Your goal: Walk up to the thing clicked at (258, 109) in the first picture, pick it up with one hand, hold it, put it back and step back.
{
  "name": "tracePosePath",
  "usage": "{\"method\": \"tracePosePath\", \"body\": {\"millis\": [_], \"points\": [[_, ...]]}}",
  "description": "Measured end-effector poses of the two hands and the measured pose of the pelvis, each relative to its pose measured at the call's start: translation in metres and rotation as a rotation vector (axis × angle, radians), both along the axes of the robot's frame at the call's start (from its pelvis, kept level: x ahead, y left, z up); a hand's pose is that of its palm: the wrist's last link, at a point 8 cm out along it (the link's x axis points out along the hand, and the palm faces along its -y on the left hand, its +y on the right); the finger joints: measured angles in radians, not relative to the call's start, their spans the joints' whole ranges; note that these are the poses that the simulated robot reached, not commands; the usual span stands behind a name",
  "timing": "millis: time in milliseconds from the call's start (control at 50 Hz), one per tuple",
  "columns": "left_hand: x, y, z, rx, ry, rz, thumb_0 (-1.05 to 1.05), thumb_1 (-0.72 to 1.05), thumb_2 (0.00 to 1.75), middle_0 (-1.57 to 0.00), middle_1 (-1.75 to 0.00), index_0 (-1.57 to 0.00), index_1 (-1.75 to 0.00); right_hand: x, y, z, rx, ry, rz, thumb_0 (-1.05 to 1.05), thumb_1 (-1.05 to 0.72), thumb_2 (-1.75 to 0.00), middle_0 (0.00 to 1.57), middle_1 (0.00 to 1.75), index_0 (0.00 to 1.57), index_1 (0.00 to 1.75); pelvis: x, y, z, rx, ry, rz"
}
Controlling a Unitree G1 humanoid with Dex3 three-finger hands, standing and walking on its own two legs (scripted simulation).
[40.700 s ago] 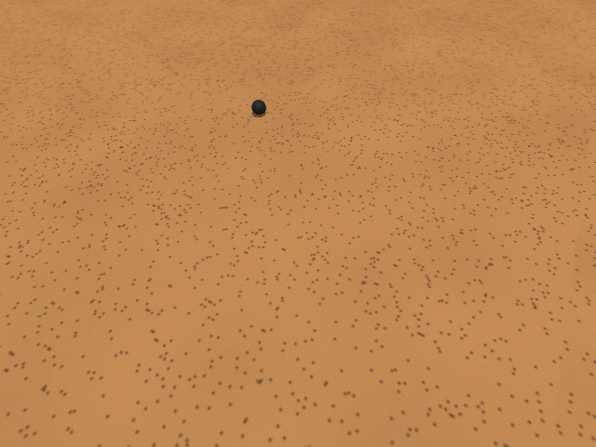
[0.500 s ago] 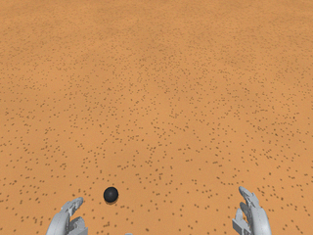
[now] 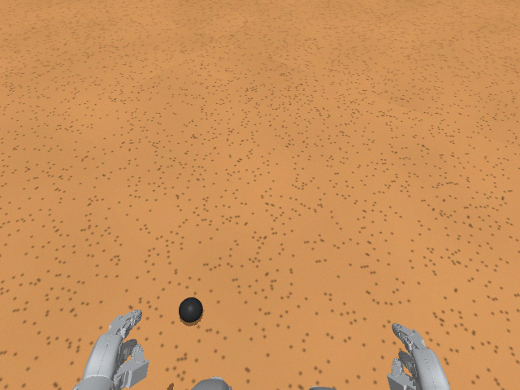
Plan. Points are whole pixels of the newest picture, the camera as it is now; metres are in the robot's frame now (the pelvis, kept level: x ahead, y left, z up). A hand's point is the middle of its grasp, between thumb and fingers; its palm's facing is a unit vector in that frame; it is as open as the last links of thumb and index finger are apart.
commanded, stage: stand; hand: left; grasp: from above
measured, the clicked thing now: (190, 309) +0.47 +0.25 -0.68
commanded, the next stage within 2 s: none
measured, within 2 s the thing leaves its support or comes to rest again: neither
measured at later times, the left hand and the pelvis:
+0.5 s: hand out of the picture +0.05 +0.24 -0.11, palm faces +0.04 -0.95 -0.32, open 7.4 cm; pelvis +0.00 +0.01 +0.05, yaw +0 degrees
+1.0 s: hand out of the picture +0.05 +0.24 -0.10, palm faces +0.03 -0.94 -0.34, open 7.4 cm; pelvis +0.00 +0.00 +0.06, yaw +0 degrees
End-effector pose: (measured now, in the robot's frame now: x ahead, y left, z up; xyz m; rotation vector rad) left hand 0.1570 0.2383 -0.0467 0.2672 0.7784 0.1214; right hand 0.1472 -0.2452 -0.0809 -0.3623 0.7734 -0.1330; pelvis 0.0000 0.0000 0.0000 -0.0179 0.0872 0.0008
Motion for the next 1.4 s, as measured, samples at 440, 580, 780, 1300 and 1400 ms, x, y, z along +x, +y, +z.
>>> {"method": "tracePosePath", "body": {"millis": [440, 580, 780, 1300, 1400], "points": [[-0.111, 0.044, -0.03, 0.033, 0.415, 0.165, 0.01, 0.91, 0.9, -0.2, -0.3, -0.2, -0.3, -0.073, -0.018, 0.0, 0.062, 0.376, -0.129, 0.0, -0.9, -0.89, 0.2, 0.3, 0.2, 0.3, 0.0, 0.007, 0.044, 0.016, -0.134, 0.003], [-0.123, 0.041, -0.028, 0.029, 0.458, 0.177, 0.01, 0.9, 0.9, -0.2, -0.3, -0.2, -0.3, -0.079, -0.019, 0.002, 0.071, 0.407, -0.145, 0.0, -0.9, -0.89, 0.2, 0.3, 0.2, 0.3, -0.002, 0.005, 0.051, 0.014, -0.156, 0.009], [-0.121, 0.046, -0.023, 0.042, 0.465, 0.179, 0.01, 0.9, 0.9, -0.2, -0.3, -0.2, -0.3, -0.088, -0.028, 0.007, 0.058, 0.434, -0.162, 0.0, -0.91, -0.89, 0.2, 0.3, 0.2, 0.3, -0.004, 0.002, 0.055, 0.014, -0.165, 0.012], [-0.104, 0.045, -0.019, 0.048, 0.469, 0.159, 0.01, 0.9, 0.9, -0.2, -0.3, -0.2, -0.3, -0.089, -0.041, 0.009, 0.049, 0.463, -0.167, 0.0, -0.91, -0.89, 0.2, 0.3, 0.2, 0.3, -0.001, -0.004, 0.059, 0.015, -0.151, 0.006], [-0.1, 0.044, -0.018, 0.048, 0.468, 0.158, 0.01, 0.9, 0.9, -0.2, -0.3, -0.2, -0.3, -0.085, -0.043, 0.01, 0.046, 0.462, -0.167, 0.0, -0.91, -0.89, 0.2, 0.3, 0.2, 0.3, 0.002, -0.005, 0.059, 0.015, -0.147, 0.005]]}}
